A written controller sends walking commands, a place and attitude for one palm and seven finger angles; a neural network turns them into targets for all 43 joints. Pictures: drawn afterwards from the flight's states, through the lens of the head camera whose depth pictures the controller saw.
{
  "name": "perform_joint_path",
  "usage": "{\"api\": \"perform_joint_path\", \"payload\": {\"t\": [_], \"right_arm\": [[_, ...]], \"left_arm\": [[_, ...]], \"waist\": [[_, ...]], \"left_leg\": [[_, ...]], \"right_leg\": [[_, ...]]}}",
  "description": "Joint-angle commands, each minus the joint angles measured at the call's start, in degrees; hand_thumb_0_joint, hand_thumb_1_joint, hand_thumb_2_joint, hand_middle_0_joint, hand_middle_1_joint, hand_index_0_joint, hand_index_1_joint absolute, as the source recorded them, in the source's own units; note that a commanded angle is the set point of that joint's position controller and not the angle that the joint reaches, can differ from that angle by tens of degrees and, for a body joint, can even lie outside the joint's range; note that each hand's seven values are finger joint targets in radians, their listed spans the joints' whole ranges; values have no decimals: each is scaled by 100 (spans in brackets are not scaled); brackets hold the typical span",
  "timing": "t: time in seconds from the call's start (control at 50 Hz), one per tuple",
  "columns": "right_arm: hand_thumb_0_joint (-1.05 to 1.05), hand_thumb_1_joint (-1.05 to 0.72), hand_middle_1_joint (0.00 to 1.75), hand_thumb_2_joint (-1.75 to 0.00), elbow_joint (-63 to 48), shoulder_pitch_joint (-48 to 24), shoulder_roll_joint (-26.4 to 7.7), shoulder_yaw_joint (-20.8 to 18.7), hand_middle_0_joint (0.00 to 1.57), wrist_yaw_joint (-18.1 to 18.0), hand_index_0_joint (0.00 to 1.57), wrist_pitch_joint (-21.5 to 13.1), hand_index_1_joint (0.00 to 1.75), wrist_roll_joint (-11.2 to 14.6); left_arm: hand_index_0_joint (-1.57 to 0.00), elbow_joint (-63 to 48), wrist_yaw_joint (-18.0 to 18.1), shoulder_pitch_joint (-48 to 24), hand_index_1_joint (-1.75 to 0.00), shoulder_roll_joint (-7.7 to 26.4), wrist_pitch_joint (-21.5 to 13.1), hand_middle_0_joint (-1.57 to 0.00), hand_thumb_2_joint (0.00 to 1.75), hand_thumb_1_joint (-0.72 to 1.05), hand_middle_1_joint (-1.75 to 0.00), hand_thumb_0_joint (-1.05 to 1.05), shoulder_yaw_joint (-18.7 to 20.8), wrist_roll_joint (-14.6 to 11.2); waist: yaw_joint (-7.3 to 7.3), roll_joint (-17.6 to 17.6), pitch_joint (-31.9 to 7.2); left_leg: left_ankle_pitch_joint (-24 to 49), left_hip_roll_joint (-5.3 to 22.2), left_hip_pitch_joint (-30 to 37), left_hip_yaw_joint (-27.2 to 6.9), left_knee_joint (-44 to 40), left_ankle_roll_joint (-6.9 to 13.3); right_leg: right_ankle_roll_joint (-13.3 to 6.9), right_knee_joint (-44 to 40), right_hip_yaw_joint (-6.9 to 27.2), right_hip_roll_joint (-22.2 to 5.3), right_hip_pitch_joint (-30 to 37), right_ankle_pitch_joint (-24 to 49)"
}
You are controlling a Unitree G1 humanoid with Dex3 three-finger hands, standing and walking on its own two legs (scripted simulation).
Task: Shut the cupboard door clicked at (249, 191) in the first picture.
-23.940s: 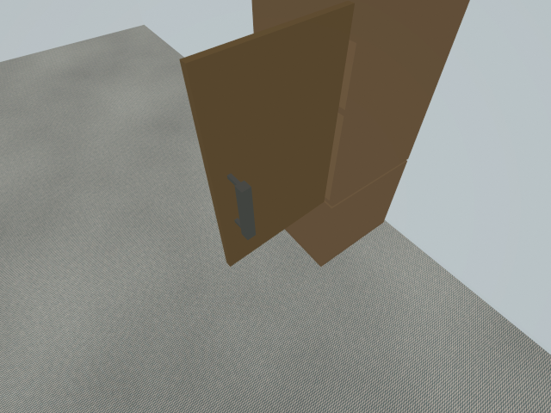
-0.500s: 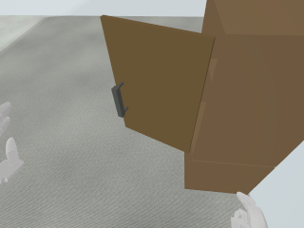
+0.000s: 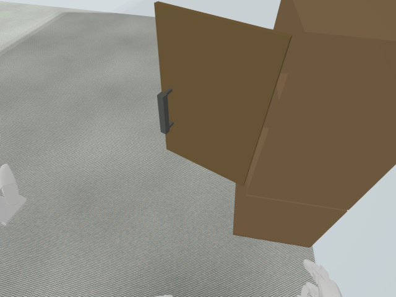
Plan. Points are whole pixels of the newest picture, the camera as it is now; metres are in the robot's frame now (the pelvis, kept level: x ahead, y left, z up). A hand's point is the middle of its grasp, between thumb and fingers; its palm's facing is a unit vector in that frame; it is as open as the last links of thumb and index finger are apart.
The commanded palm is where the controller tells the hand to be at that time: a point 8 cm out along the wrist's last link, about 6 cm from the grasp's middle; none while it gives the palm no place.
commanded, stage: step back with the hand held close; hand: left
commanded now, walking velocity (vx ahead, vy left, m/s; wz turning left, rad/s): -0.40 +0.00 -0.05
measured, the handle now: (167, 111) +0.73 +0.16 -0.08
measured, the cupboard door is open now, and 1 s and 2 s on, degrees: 68 68 68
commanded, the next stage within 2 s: stop stepping back and stand still in 0.44 s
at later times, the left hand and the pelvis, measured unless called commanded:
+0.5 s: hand (5, 256) +0.13 +0.25 +0.17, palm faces +0.37 -0.81 -0.46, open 7.4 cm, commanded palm +0.06 +0.29 +0.19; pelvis -0.11 +0.00 +0.00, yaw -4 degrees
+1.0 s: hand out of the picture +0.08 +0.26 +0.17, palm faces +0.26 -0.90 -0.36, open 7.4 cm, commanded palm +0.00 +0.32 +0.19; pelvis -0.17 +0.03 +0.01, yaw -6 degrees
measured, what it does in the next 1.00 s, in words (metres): walks backwards: right foot, then left foot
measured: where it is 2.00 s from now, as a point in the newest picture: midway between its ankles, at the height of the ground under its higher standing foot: outside the picture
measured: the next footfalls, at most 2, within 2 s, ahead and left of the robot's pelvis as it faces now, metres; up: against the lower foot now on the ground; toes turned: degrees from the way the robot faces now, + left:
right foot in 0.44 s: -0.23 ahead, -0.12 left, +0.00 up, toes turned -2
left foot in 0.80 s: -0.01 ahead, +0.11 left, +0.00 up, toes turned -2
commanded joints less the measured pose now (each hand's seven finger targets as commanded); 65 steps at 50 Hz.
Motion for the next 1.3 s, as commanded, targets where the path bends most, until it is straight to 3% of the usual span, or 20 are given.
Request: {"api": "perform_joint_path", "payload": {"t": [0.0, 0.08, 0.14, 0.24, 0.32, 0.4, 0.48, 0.54, 0.58, 0.62, 0.66, 0.74, 0.82, 0.86, 0.9, 1.02, 1.08, 1.12, 1.16, 1.28], "right_arm": [[0, -90, 30, -90, -758, -496, -628, -304, 20, -3, 20, -319, 30, -10], [0, -90, 30, -90, -799, -598, -686, -286, 20, -70, 20, -326, 30, 44], [0, -90, 30, -90, -887, -867, -838, -315, 20, -163, 20, -461, 30, 23], [0, -90, 30, -90, -758, -819, -800, -446, 20, -75, 20, -649, 30, -45], [0, -90, 30, -90, -353, -670, -599, -296, 20, -7, 20, -790, 30, -136], [0, -90, 30, -90, -92, -596, -614, -332, 20, 18, 20, -845, 30, -117], [0, -90, 30, -90, -300, -754, -476, -412, 20, 16, 20, -848, 30, 24], [0, -90, 30, -90, -713, -936, -411, -361, 20, 25, 20, -730, 30, 176], [0, -90, 30, -90, -885, -1101, -279, -194, 20, 13, 20, -516, 30, 211], [0, -90, 30, -90, -753, -1102, -323, -156, 20, -86, 20, -346, 30, 137], [0, -90, 30, -90, -536, -924, -397, -189, 20, -151, 20, -268, 30, 32], [0, -90, 30, -90, -479, -829, -605, -92, 20, -185, 20, -524, 30, 96], [0, -90, 30, -90, -502, -411, -866, -233, 20, -225, 20, -750, 30, 77], [0, -90, 30, -90, -551, -398, -598, -222, 20, -70, 20, -992, 30, -30], [0, -90, 30, -90, -602, -460, -587, -302, 20, 80, 20, -1098, 30, -70], [0, -90, 30, -90, -704, -559, -396, -138, 20, 140, 20, -809, 30, -175], [0, -90, 30, -90, -597, -447, -339, -158, 20, 0, 20, -449, 30, -127], [0, -90, 30, -90, -494, -439, -404, -170, 20, -35, 20, -226, 30, -92], [0, -90, 30, -90, -403, -362, -410, -101, 20, 0, 20, -332, 30, -22], [0, -90, 30, -90, -319, -737, -525, -108, 20, -95, 20, -536, 30, 29]], "left_arm": [[-20, -1096, 249, -196, -30, 1278, -368, -20, 90, 90, -30, 0, 693, -141], [-20, -1216, 315, -40, -30, 1337, -432, -20, 90, 90, -30, 0, 781, -165], [-20, -1209, 280, 7, -30, 1368, -522, -20, 90, 90, -30, 0, 1076, -42], [-20, -1189, 108, 262, -30, 1344, -527, -20, 90, 90, -30, 0, 1166, -81], [-20, -1231, 47, 167, -30, 1069, -518, -20, 90, 90, -30, 0, 701, -350], [-20, -1496, 13, -423, -30, 1319, -694, -20, 90, 90, -30, 0, 683, -293], [-20, -2045, -32, -857, -30, 1610, -726, -20, 90, 90, -30, 0, 903, -288], [-20, -1960, -86, 287, -30, 2139, -584, -20, 90, 90, -30, 0, 1655, -473], [-20, -1645, -123, 971, -30, 1847, -429, -20, 90, 90, -30, 0, 1556, -564], [-20, -1344, -40, 765, -30, 1788, -308, -20, 90, 90, -30, 0, 1442, -570], [-20, -958, 53, 154, -30, 1651, -167, -20, 90, 90, -30, 0, 1145, -428], [-20, 368, 62, -1897, -30, 1150, -94, -20, 90, 90, -30, 0, 200, -198], [-20, 53, 128, -1800, -30, 963, -122, -20, 90, 90, -30, 0, -37, -82], [-20, -1500, 68, -1566, -30, 1145, -407, -20, 90, 90, -30, 0, 138, -250], [-20, -2440, 94, -793, -30, 1333, -440, -20, 90, 90, -30, 0, 515, -306], [-20, -2413, 153, 1464, -30, 1588, -208, -20, 90, 90, -30, 0, 1279, -444], [-20, -1257, 165, 1238, -30, 1372, 117, -20, 90, 90, -30, 0, 1176, -459], [-20, -735, 184, 500, -30, 1458, 240, -20, 90, 90, -30, 0, 1140, -426], [-20, 44, 212, 321, -30, 1157, 233, -20, 90, 90, -30, 0, 877, -419], [-20, 549, 143, -1432, -30, 596, 114, -20, 90, 90, -30, 0, -350, -141]], "waist": [[-159, -583, -407], [-178, 86, -417], [-29, 1540, -512], [5, 1157, -798], [-46, 1012, -810], [72, 899, -1612], [2, 511, -2703], [22, -304, -2509], [-79, -42, -1394], [-213, -54, -13], [-269, -237, 1120], [-370, -563, 2089], [-134, 1078, 812], [-167, 1468, -438], [-38, 662, -1286], [-58, 2326, -1226], [-207, 1082, -665], [-182, -728, -11], [-201, -1147, 54], [-47, -940, 664]], "left_leg": [[-515, 248, 80, -480, -125, -163], [-993, 602, -157, -929, -1215, 44], [-2726, 1751, -2443, -2233, -3101, 549], [-2100, 1919, -1672, -1776, -2913, 498], [-520, 1650, 491, -1481, -2874, 25], [3760, 1390, 2680, -627, -1385, -199], [5113, 1071, 3855, 22, -782, -80], [3894, 850, 3443, 61, -616, -43], [1219, 531, 2470, 140, -438, -250], [429, 329, 1708, -76, 782, -517], [159, 516, 828, -588, 1977, -557], [172, 712, 469, -285, 309, -318], [1776, 1146, 1391, -1571, -1541, 223], [1259, 1579, 1807, -2846, -2527, 24], [-819, 1641, 1816, -2541, -2995, -75], [-1373, 1011, 555, -581, -2974, -492], [-1326, 702, -78, -125, -1793, -521], [-410, 413, -599, -62, 864, -466], [-172, 358, -1364, -214, 1677, -435], [337, 382, -418, 421, 476, -275]], "right_leg": [[-580, -1575, 1769, -1399, -135, -1238], [-182, -976, 929, -672, 8, -1319], [169, 1371, 269, 348, 2249, -439], [139, 1786, 286, 498, 2022, -1171], [16, -281, 97, 355, 852, -1779], [47, -1784, 356, 0, 545, 198], [392, -920, 167, 46, 506, 2105], [632, -757, 138, -191, 397, 2424], [59, -1393, 530, -674, -191, 201], [-577, -2398, 1463, -1387, -1538, -2651], [-1081, -2787, 1928, -1977, -2240, -3441], [-458, -1912, 635, -1295, -1341, -1751], [13, 293, 89, -98, -211, 210], [22, 1265, 336, 192, 269, -1632], [18, 1304, 385, 158, 706, -1816], [-114, -349, -612, 453, 1975, -1641], [-406, -1410, -126, -69, 2079, -1674], [-1174, -2715, 2504, -2030, 752, -2756], [-1131, -2354, 2078, -2003, 1415, -669], [-455, -1743, 617, -1371, 1036, 1173]]}}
